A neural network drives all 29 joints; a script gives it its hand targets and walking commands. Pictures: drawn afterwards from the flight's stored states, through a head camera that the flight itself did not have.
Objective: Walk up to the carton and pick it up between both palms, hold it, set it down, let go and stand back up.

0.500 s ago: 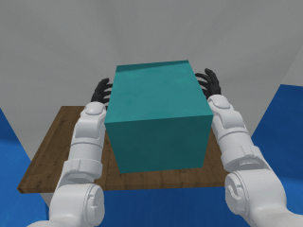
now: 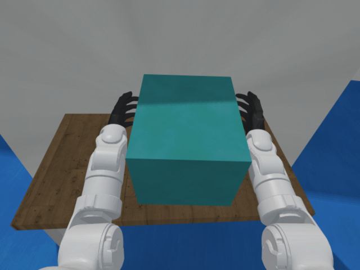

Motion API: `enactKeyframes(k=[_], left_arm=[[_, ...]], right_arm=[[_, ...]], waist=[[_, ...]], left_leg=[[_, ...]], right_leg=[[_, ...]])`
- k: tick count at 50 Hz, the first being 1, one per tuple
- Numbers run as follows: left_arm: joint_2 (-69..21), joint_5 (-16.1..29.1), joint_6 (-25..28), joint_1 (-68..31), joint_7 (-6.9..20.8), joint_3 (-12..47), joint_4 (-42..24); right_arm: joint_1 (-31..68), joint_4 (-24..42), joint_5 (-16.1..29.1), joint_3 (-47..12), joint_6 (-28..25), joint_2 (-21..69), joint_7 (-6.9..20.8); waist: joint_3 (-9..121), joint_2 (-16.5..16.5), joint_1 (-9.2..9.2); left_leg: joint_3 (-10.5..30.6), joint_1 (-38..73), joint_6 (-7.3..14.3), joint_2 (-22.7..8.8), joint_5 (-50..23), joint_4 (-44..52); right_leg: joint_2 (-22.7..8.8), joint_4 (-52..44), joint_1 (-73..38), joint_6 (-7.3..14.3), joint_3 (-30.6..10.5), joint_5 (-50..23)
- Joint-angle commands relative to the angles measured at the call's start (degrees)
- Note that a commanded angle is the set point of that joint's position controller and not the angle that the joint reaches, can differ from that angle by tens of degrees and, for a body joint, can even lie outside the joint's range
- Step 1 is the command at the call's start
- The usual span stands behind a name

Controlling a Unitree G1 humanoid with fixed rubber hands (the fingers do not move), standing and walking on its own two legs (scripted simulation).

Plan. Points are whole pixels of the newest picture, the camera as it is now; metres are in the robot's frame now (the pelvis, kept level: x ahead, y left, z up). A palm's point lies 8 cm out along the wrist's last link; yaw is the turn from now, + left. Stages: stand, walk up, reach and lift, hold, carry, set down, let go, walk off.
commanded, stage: set down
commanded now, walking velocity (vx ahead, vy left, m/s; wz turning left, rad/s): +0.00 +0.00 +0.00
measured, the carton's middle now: (185, 138) +0.39 -0.01 +0.11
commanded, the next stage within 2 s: none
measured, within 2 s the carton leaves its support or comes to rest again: neither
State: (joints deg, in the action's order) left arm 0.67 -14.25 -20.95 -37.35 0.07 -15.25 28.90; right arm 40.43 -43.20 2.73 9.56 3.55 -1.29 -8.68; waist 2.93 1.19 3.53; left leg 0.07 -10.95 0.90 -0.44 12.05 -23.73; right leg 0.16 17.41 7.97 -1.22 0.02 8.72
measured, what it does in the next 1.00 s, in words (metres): stands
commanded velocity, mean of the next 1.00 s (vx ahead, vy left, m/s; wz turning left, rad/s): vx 0.00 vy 0.00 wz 0.00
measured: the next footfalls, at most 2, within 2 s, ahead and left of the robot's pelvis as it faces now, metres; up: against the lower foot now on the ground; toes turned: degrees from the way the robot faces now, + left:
none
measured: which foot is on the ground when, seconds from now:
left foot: down 0.00-1.00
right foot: down 0.00-1.00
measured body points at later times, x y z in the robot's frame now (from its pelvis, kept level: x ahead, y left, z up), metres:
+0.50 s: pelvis +0.00 +0.00 +0.00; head -0.01 +0.03 +0.45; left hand +0.41 +0.15 +0.13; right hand +0.40 -0.16 +0.15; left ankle +0.01 +0.10 -0.75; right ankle +0.01 -0.14 -0.75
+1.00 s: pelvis +0.01 +0.00 +0.00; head +0.02 +0.03 +0.45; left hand +0.43 +0.14 +0.11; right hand +0.41 -0.17 +0.12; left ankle +0.01 +0.10 -0.75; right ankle +0.01 -0.14 -0.75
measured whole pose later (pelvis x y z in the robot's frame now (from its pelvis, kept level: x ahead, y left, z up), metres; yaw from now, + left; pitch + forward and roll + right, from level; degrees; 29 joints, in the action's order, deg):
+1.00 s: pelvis +0.01 +0.00 +0.00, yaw +0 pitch +0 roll -2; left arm 0.7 -14.3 -10.8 -40.3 3.1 -18.9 40.9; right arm 37.2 -42.7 -4.4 16.9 -1.4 2.6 -8.3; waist 0.4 1.7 3.5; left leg 0.1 -10.5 0.9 -0.4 13.2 -23.7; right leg 0.2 16.9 7.3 -1.2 0.0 9.5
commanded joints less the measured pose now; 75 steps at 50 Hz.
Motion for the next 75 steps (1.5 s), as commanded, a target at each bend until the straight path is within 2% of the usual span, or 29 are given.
enactKeyframes(k=[1, 5, 6, 9, 13, 14, 16, 17, 22, 23, 25, 26, 29, 32, 34, 37, 41, 42, 44, 46, 50, 53, 56, 60, 65, 67, 69, 70, 75], left_arm=[[-37.1, 9.0, 5.3, -36.9, 8.4, 28.2, -11.3], [-36.1, 7.9, 5.6, -37.0, 8.9, 26.2, -7.4], [-35.5, 7.2, 5.5, -37.0, 9.4, 24.5, -5.6], [-33.3, 5.6, 5.4, -37.7, 10.7, 20.7, -0.8], [-30.7, 3.7, 5.7, -39.7, 12.4, 16.6, 4.3], [-30.1, 3.1, 5.9, -39.0, 12.7, 15.4, 5.6], [-30.8, 4.0, 7.1, -41.0, 12.3, 16.8, 5.3], [-30.7, 4.0, 7.7, -41.4, 12.2, 16.6, 5.3], [-31.8, 5.7, 11.0, -45.7, 10.8, 18.9, 6.0], [-31.7, 6.2, 11.7, -45.9, 10.7, 19.2, 6.3], [-31.4, 5.5, 12.5, -44.9, 10.5, 18.1, 7.5], [-31.0, 5.1, 12.5, -42.7, 10.6, 17.6, 8.1], [-30.0, 4.4, 12.2, -40.5, 11.2, 16.4, 10.6], [-30.6, 4.3, 12.7, -39.5, 11.5, 16.7, 8.7], [-30.3, 4.8, 13.3, -39.9, 11.7, 17.6, 8.3], [-30.5, 3.9, 13.2, -37.2, 12.2, 16.4, 9.1], [-29.3, 2.8, 13.4, -37.1, 12.9, 15.0, 11.3], [-30.2, 3.2, 13.8, -37.8, 12.9, 15.9, 9.9], [-30.0, 2.9, 14.2, -37.1, 12.9, 15.5, 10.5], [-29.9, 3.0, 14.5, -37.6, 13.2, 15.5, 11.3], [-28.7, 2.2, 15.3, -39.1, 13.6, 13.6, 13.3], [-28.5, 1.8, 15.8, -40.8, 13.7, 13.1, 14.3], [-28.2, 1.6, 16.4, -40.5, 13.9, 13.0, 15.0], [-27.3, 1.1, 17.1, -42.7, 14.0, 11.9, 17.2], [-25.2, -0.6, 17.4, -42.7, 14.5, 8.1, 20.6], [-25.4, -0.8, 17.8, -42.7, 14.5, 7.9, 20.7], [-25.4, -0.7, 18.5, -43.1, 14.3, 7.9, 21.2], [-26.2, 0.0, 19.2, -43.7, 14.1, 9.4, 20.3], [-26.4, -0.4, 20.2, -42.4, 13.6, 9.2, 21.6]], right_arm=[[38.9, 22.4, 3.2, -25.3, -4.2, 34.6, 4.3], [38.4, 19.4, 1.5, -21.9, -3.8, 33.6, 4.3], [38.2, 18.7, 0.9, -21.3, -3.6, 34.1, 4.3], [37.8, 14.4, -1.4, -17.1, -2.9, 32.9, 4.5], [36.4, 9.5, -4.7, -11.6, -2.6, 31.1, 4.9], [36.4, 8.9, -5.8, -10.8, -2.8, 31.0, 5.0], [36.7, 8.4, -6.7, -9.6, -3.8, 31.0, 5.5], [37.2, 9.0, -7.2, -9.8, -4.3, 31.6, 5.7], [37.2, 7.2, -9.6, -8.5, -6.0, 33.3, 6.5], [37.1, 7.6, -9.8, -9.3, -6.2, 34.2, 6.6], [36.1, 6.5, -10.0, -9.0, -6.4, 34.6, 6.8], [34.9, 6.5, -9.8, -9.9, -6.4, 35.2, 6.7], [32.6, 5.2, -10.5, -8.8, -6.0, 34.3, 6.3], [31.4, 6.4, -10.3, -10.1, -6.1, 35.6, 5.8], [30.3, 6.4, -10.0, -10.8, -6.2, 36.2, 5.5], [29.9, 7.6, -10.1, -11.6, -6.7, 36.9, 4.9], [29.2, 7.0, -11.1, -9.9, -6.7, 36.3, 4.6], [29.3, 7.1, -10.9, -10.2, -7.1, 36.9, 4.6], [28.6, 7.7, -11.2, -11.0, -7.6, 37.3, 4.4], [29.2, 8.0, -11.8, -10.1, -8.0, 37.5, 4.2], [30.3, 8.1, -13.2, -8.6, -8.6, 37.9, 4.2], [29.8, 6.1, -14.8, -6.5, -8.6, 37.4, 4.4], [29.0, 5.4, -15.6, -5.5, -9.2, 38.0, 4.4], [29.8, 3.6, -17.3, -2.2, -9.6, 37.9, 4.6], [29.0, 2.7, -19.4, -0.1, -9.3, 37.8, 5.0], [28.6, 3.2, -19.8, 0.1, -9.8, 38.4, 5.1], [29.0, 4.2, -19.9, -0.5, -10.6, 39.0, 5.3], [29.2, 4.5, -20.2, -0.4, -11.3, 39.1, 5.1], [28.1, 2.6, -21.1, -0.2, -12.5, 39.6, 5.2]], waist=[[30.6, -1.4, 4.24], [27.8, -1.5, 4.92], [26.3, -0.3, 4.06], [21.8, 0.7, 4.88], [15.3, 0.0, 5.72], [14.1, 0.5, 5.22], [15.3, -1.7, 5.35], [17.3, -1.5, 4.70], [22.8, -2.9, 5.94], [24.1, -2.0, 5.46], [24.2, -3.0, 5.17], [24.2, -2.1, 4.55], [21.9, -1.8, 5.58], [23.7, -1.5, 5.57], [25.0, -1.8, 6.30], [24.4, -1.1, 5.73], [23.1, -0.8, 6.48], [24.8, -1.3, 6.80], [24.8, -1.2, 6.22], [25.2, -0.7, 6.63], [24.0, -0.8, 6.20], [22.5, -0.9, 7.04], [23.0, -1.3, 7.11], [21.8, -2.3, 7.61], [19.0, -1.1, 6.62], [19.9, -2.0, 6.33], [22.5, -0.9, 6.14], [25.2, -1.6, 6.88], [24.5, -2.2, 6.83]], left_leg=[[-0.5, 17.5, -4.3, 3.6, -27.3, 2.2], [-0.6, 16.7, -4.3, 3.7, -23.8, 3.2], [-1.0, 15.7, -3.8, 3.8, -21.5, 3.8], [-1.4, 14.1, -2.8, 3.9, -15.2, 6.1], [-2.4, 11.4, -2.1, 3.7, -6.9, 8.9], [-2.8, 11.0, -1.8, 3.5, -5.3, 9.6], [-2.8, 11.8, -2.4, 3.2, -5.1, 9.5], [-3.0, 12.4, -2.4, 3.0, -5.8, 9.2], [-2.7, 11.8, -3.1, 2.7, -7.3, 8.2], [-3.0, 11.3, -3.0, 2.8, -8.0, 7.8], [-3.2, 10.6, -3.1, 3.0, -8.8, 7.9], [-3.4, 10.3, -2.9, 3.0, -10.0, 7.7], [-3.3, 10.0, -2.9, 3.2, -10.9, 7.7], [-3.1, 10.6, -3.3, 3.2, -14.7, 7.1], [-2.8, 10.3, -3.5, 3.4, -17.1, 6.1], [-3.0, 9.3, -3.2, 3.6, -17.8, 6.1], [-3.1, 7.6, -3.1, 3.6, -15.8, 6.7], [-2.7, 8.5, -3.5, 3.5, -17.5, 6.2], [-2.9, 7.9, -3.4, 3.4, -18.0, 6.0], [-2.8, 7.3, -3.3, 3.5, -17.3, 6.0], [-3.2, 4.8, -2.8, 3.7, -13.7, 7.2], [-3.4, 5.3, -2.9, 3.4, -12.0, 7.8], [-3.7, 5.0, -3.0, 3.2, -12.1, 7.7], [-3.7, 4.8, -3.1, 2.9, -10.5, 7.8], [-4.2, 2.5, -2.3, 2.9, -6.8, 9.1], [-4.4, 2.0, -2.5, 2.9, -7.7, 8.9], [-4.3, 2.1, -2.4, 2.8, -9.3, 8.3], [-4.1, 2.7, -2.8, 2.8, -10.8, 7.7], [-4.1, 2.9, -3.2, 2.4, -13.4, 6.8]], right_leg=[[2.5, -0.1, -16.9, -1.3, 4.0, -29.4], [2.3, -1.2, -15.5, -1.1, 3.8, -26.2], [2.1, -1.5, -16.0, -1.3, 3.6, -25.1], [1.5, -2.7, -15.3, -1.5, 3.5, -20.0], [1.0, -4.0, -13.8, -1.4, 3.7, -10.4], [0.9, -4.3, -13.6, -1.5, 4.0, -8.4], [1.2, -4.1, -11.4, -1.1, 4.7, -5.8], [1.2, -3.9, -11.5, -1.0, 4.8, -6.5], [1.3, -2.8, -10.4, -0.8, 5.0, -8.9], [1.0, -2.4, -11.6, -1.0, 4.6, -10.8], [1.0, -2.0, -12.1, -1.0, 4.4, -12.4], [0.8, -1.6, -13.3, -1.2, 4.1, -14.6], [0.9, -1.7, -13.8, -1.4, 4.2, -16.9], [0.8, -0.5, -15.9, -1.7, 4.0, -22.4], [0.7, 0.1, -16.8, -1.9, 3.8, -26.4], [0.5, 0.5, -18.3, -2.4, 3.4, -30.1], [0.1, 0.6, -18.9, -2.7, 3.2, -29.9], [0.3, 0.7, -18.9, -2.5, 3.2, -30.9], [0.1, 1.2, -19.2, -2.5, 3.3, -32.4], [0.2, 1.1, -18.8, -2.7, 3.1, -33.0], [-0.2, 0.8, -19.4, -2.8, 3.1, -29.9], [0.0, 0.0, -17.4, -2.7, 3.7, -26.2], [-0.1, 0.3, -17.0, -2.6, 3.9, -26.3], [0.0, -0.2, -14.6, -2.1, 4.1, -22.4], [-0.2, -0.5, -14.5, -2.5, 3.9, -19.5], [-0.3, 0.1, -15.2, -2.5, 4.0, -21.1], [-0.1, 0.4, -14.8, -2.6, 4.1, -22.5], [0.1, 0.7, -14.4, -2.5, 4.4, -24.0], [0.1, 1.3, -14.6, -2.2, 4.4, -26.9]])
